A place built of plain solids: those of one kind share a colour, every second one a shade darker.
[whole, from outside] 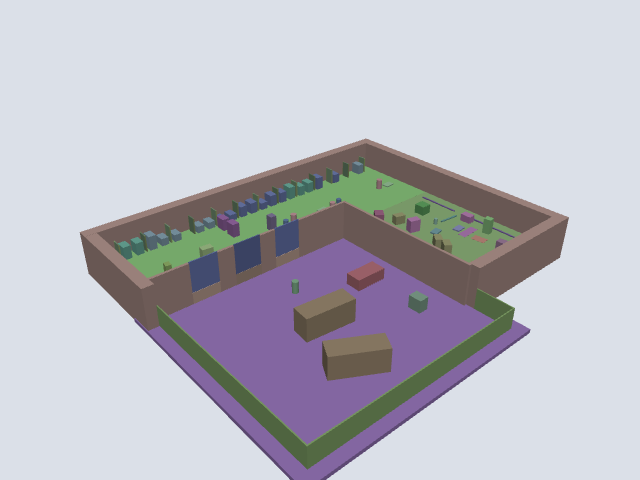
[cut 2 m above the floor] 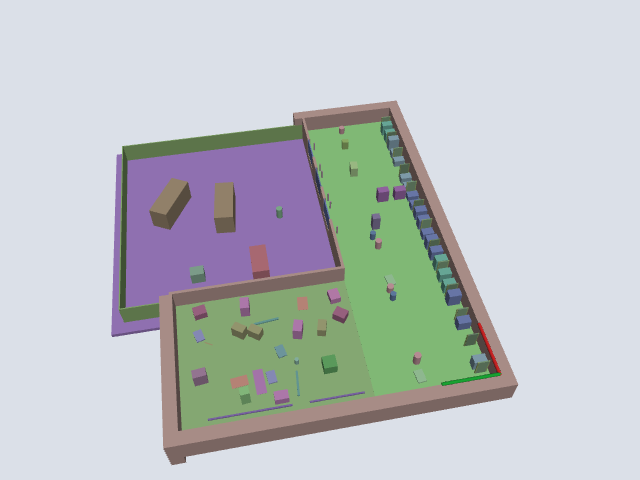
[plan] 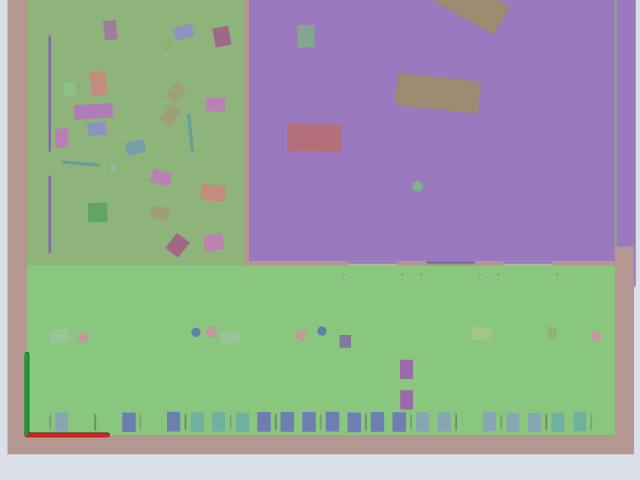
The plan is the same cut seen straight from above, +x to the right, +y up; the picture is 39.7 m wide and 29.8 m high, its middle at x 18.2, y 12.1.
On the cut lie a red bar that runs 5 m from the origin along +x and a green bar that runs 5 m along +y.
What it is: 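Along the dock wall, past its shut doors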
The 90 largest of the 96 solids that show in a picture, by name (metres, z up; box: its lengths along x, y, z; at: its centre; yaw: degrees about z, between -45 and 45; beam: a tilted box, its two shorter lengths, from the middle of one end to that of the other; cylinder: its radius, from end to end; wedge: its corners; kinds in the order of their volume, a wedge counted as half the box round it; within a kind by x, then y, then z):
{
 "floor_long_concrete_1": {"box": [36.5, 10.5, 1.6], "at": [18.25, 5.25, -0.8]},
 "wall_metal_1": {"box": [1.2, 29.4, 3.6], "at": [-0.6, 13.5, 1.4]},
 "wall_metal_2": {"box": [14.7, 1.2, 4.8], "at": [6.15, 27.6, 0.8]},
 "wall_metal_3": {"box": [0.3, 16.8, 4.8], "at": [13.65, 18.9, 0.8]},
 "wall_metal_4": {"box": [6.5, 0.3, 4.8], "at": [16.75, 10.65, 0.8]},
 "wall_metal_5": {"box": [38.9, 1.2, 3.6], "at": [18.25, -0.6, 1.4]},
 "wall_metal_6": {"box": [1.8, 0.3, 4.8], "at": [23.9, 10.65, 0.8]},
 "wall_metal_7": {"box": [1.8, 0.3, 4.8], "at": [28.7, 10.65, 0.8]},
 "wall_metal_8": {"box": [4.2, 0.3, 4.8], "at": [34.7, 10.65, 0.8]},
 "wall_metal_9": {"box": [1.2, 12.9, 4.8], "at": [37.1, 5.25, 0.8]},
 "floor_short_concrete_1": {"box": [13.5, 16.5, 1.6], "at": [6.75, 18.75, -0.8]},
 "yard_yard_concrete_1": {"box": [25.6, 24.1, 0.4], "at": [25.0, 21.25, -1.4]},
 "van_yard_1": {"box": [5.2, 2.0, 2.45], "at": [25.53, 21.2, 0.02], "yaw": -5.8},
 "van_yard_2": {"box": [5.2, 2.0, 2.41], "at": [27.23, 26.98, 0.0], "yaw": -29.2},
 "fence_metal_1": {"box": [0.12, 5.12, 2.6], "at": [13.44, 29.56, -0.3]},
 "fence_metal_2": {"box": [23.24, 0.12, 2.6], "at": [25.0, 32.06, -0.3]},
 "fence_metal_3": {"box": [0.12, 21.74, 2.6], "at": [36.56, 21.25, -0.3]},
 "load_sacks_1": {"box": [0.84, 1.22, 1.1], "at": [6.34, 0.79, 0.55]},
 "load_sacks_2": {"box": [0.84, 1.22, 1.49], "at": [9.11, 0.82, 0.74]},
 "load_sacks_3": {"box": [0.84, 1.22, 1.27], "at": [14.72, 0.81, 0.64]},
 "load_sacks_4": {"box": [0.84, 1.22, 1.34], "at": [16.17, 0.81, 0.67]},
 "load_sacks_5": {"box": [0.84, 1.22, 0.83], "at": [17.51, 0.81, 0.41]},
 "load_sacks_6": {"box": [0.84, 1.22, 1.29], "at": [18.97, 0.82, 0.64]},
 "load_sacks_7": {"box": [0.84, 1.22, 1.25], "at": [20.33, 0.78, 0.63]},
 "load_sacks_8": {"box": [0.84, 1.22, 0.75], "at": [21.77, 0.81, 0.38]},
 "load_sacks_9": {"box": [0.84, 1.22, 0.7], "at": [23.12, 0.8, 0.35]},
 "skip_yard_1": {"box": [3.4, 1.7, 1.21], "at": [17.86, 18.44, -0.6], "yaw": -0.5},
 "load_bales_1": {"box": [0.8, 1.2, 1.25], "at": [10.58, 0.79, 0.62]},
 "load_bales_2": {"box": [0.8, 1.2, 1.19], "at": [11.91, 0.81, 0.59]},
 "load_bales_3": {"box": [0.8, 1.2, 1.5], "at": [13.39, 0.78, 0.75]},
 "load_bales_4": {"box": [0.8, 1.2, 1.37], "at": [32.97, 0.78, 0.68]},
 "load_bales_5": {"box": [0.8, 1.2, 1.44], "at": [34.33, 0.83, 0.72]},
 "load_cartons_1": {"box": [0.8, 1.2, 1.21], "at": [2.17, 0.8, 0.61]},
 "load_cartons_2": {"box": [0.8, 1.2, 0.79], "at": [24.56, 0.79, 0.39]},
 "load_cartons_3": {"box": [0.8, 1.2, 0.77], "at": [25.91, 0.79, 0.38]},
 "load_cartons_4": {"box": [0.8, 1.2, 0.8], "at": [28.72, 0.83, 0.4]},
 "load_cartons_5": {"box": [0.8, 1.2, 0.84], "at": [30.17, 0.77, 0.42]},
 "load_cartons_6": {"box": [0.8, 1.2, 1.58], "at": [31.51, 0.78, 0.79]},
 "floor_sill_concrete_1": {"box": [3.0, 0.3, 1.6], "at": [21.5, 10.65, -0.8]},
 "floor_sill_concrete_2": {"box": [3.0, 0.3, 1.6], "at": [26.3, 10.65, -0.8]},
 "floor_sill_concrete_3": {"box": [3.0, 0.3, 1.6], "at": [31.1, 10.65, -0.8]},
 "load_sacks_short_1": {"box": [0.84, 1.22, 0.8], "at": [2.17, 18.43, 0.4], "yaw": 0.7},
 "load_sacks_short_2": {"box": [1.22, 0.84, 1.39], "at": [8.35, 15.98, 0.7], "yaw": -15.4},
 "load_sacks_short_3": {"box": [1.22, 0.84, 1.39], "at": [11.73, 20.49, 0.7], "yaw": -4.3},
 "shutter_metal_1": {"box": [3.0, 0.12, 3.3], "at": [21.5, 10.7, 1.65]},
 "shutter_metal_2": {"box": [3.0, 0.12, 3.3], "at": [26.3, 10.7, 1.65]},
 "shutter_metal_3": {"box": [3.0, 0.12, 3.3], "at": [31.1, 10.7, 1.65]},
 "load_bales_short_1": {"box": [1.2, 0.8, 1.0], "at": [8.25, 13.76, 0.5], "yaw": -14.9},
 "load_bales_short_2": {"box": [0.8, 1.2, 1.06], "at": [8.9, 19.84, 0.53], "yaw": -36.5},
 "load_bales_short_3": {"box": [0.8, 1.2, 1.2], "at": [9.27, 21.27, 0.6], "yaw": -36.3},
 "load_bales_pinch_1": {"box": [0.8, 1.2, 1.52], "at": [23.57, 4.07, 0.76]},
 "load_bales_pinch_2": {"box": [0.8, 1.2, 1.33], "at": [23.58, 2.18, 0.67]},
 "rack_web_1": {"box": [0.12, 0.9, 1.85], "at": [1.45, 0.8, 0.93]},
 "rack_web_2": {"box": [0.12, 0.9, 1.85], "at": [4.25, 0.8, 0.93]},
 "rack_web_3": {"box": [0.12, 0.9, 1.85], "at": [7.05, 0.8, 0.93]},
 "rack_web_4": {"box": [0.12, 0.9, 1.85], "at": [9.85, 0.8, 0.93]},
 "rack_web_5": {"box": [0.12, 0.9, 1.85], "at": [12.65, 0.8, 0.93]},
 "rack_web_6": {"box": [0.12, 0.9, 1.85], "at": [15.45, 0.8, 0.93]},
 "rack_web_7": {"box": [0.12, 0.9, 1.85], "at": [18.25, 0.8, 0.93]},
 "rack_web_8": {"box": [0.12, 0.9, 1.85], "at": [21.05, 0.8, 0.93]},
 "rack_web_9": {"box": [0.12, 0.9, 1.85], "at": [23.85, 0.8, 0.93]},
 "rack_web_10": {"box": [0.12, 0.9, 1.85], "at": [26.65, 0.8, 0.93]},
 "rack_web_11": {"box": [0.12, 0.9, 1.85], "at": [29.45, 0.8, 0.93]},
 "rack_web_12": {"box": [0.12, 0.9, 1.85], "at": [32.25, 0.8, 0.93]},
 "bigbin_yard_1": {"box": [1.07, 1.37, 1.34], "at": [17.34, 24.75, -0.53], "yaw": 1.0},
 "stillage_short_1": {"box": [1.0, 1.2, 0.86], "at": [9.35, 11.77, 0.43], "yaw": -38.0},
 "stillage_short_2": {"box": [1.0, 1.2, 0.75], "at": [12.11, 24.73, 0.38], "yaw": 11.2},
 "load_drums_short_1": {"box": [1.2, 1.2, 1.03], "at": [4.4, 13.81, 0.52], "yaw": 1.0},
 "load_cartons_short_1": {"box": [0.8, 1.2, 1.43], "at": [5.19, 25.12, 0.72], "yaw": 6.2},
 "tyres_front_1": {"cylinder": 0.33, "from": [3.51, 6.04, 0.0], "to": [3.51, 6.04, 1.15]},
 "tyres_front_2": {"cylinder": 0.33, "from": [11.46, 6.39, 0.0], "to": [11.46, 6.39, 0.78]},
 "tyres_front_3": {"cylinder": 0.33, "from": [17.03, 6.18, 0.0], "to": [17.03, 6.18, 1.06]},
 "tyres_front_4": {"cylinder": 0.33, "from": [35.38, 6.13, 0.0], "to": [35.38, 6.13, 0.79]},
 "pallets_front_1": {"box": [1.2, 0.8, 1.22], "at": [28.22, 6.27, 0.61], "yaw": -6.0},
 "cage_short_1": {"box": [0.72, 0.8, 1.71], "at": [2.65, 21.47, 0.85], "yaw": 6.2},
 "cage_front_1": {"box": [0.72, 0.8, 1.7], "at": [19.77, 5.81, 0.85], "yaw": -0.7},
 "load_crate_short_1": {"box": [1.2, 1.0, 0.71], "at": [11.61, 11.93, 0.36], "yaw": 7.3},
 "drum_front_1": {"cylinder": 0.29, "from": [10.5, 6.37, 0.0], "to": [10.5, 6.37, 0.89]},
 "drum_front_2": {"cylinder": 0.29, "from": [18.32, 6.45, 0.0], "to": [18.32, 6.45, 0.89]},
 "bin_front_1": {"box": [0.58, 0.74, 1.07], "at": [32.61, 6.32, 0.54], "yaw": -6.7},
 "tyres_yard_1": {"cylinder": 0.33, "from": [24.25, 15.44, -1.2], "to": [24.25, 15.44, 0.08]},
 "pallet_front_1": {"box": [1.2, 0.8, 0.19], "at": [2.02, 6.15, 0.05], "yaw": 5.5},
 "pallet_front_2": {"box": [1.2, 0.8, 0.19], "at": [12.64, 6.04, 0.05], "yaw": 6.5},
 "pallet_short_1": {"box": [1.2, 0.8, 0.19], "at": [4.36, 19.0, 0.05], "yaw": 6.2},
 "pallet_short_2": {"box": [1.2, 0.8, 0.19], "at": [9.74, 25.01, 0.05], "yaw": 16.5},
 "plate_short_1": {"box": [1.0, 1.5, 0.07], "at": [4.46, 21.83, -0.02], "yaw": 6.2},
 "plate_short_2": {"box": [1.5, 1.0, 0.06], "at": [11.57, 15.01, -0.02], "yaw": -5.7},
 "pallet_way_corner_1": {"box": [1.2, 0.8, 0.19], "at": [6.75, 17.84, 0.05], "yaw": 13.1},
 "mat_short_1": {"box": [2.4, 0.9, 0.07], "at": [4.14, 20.09, -0.02], "yaw": 3.4},
 "baulk_short_1": {"box": [0.2, 2.4, 0.18], "at": [10.17, 18.73, 0.04], "yaw": 5.7}
}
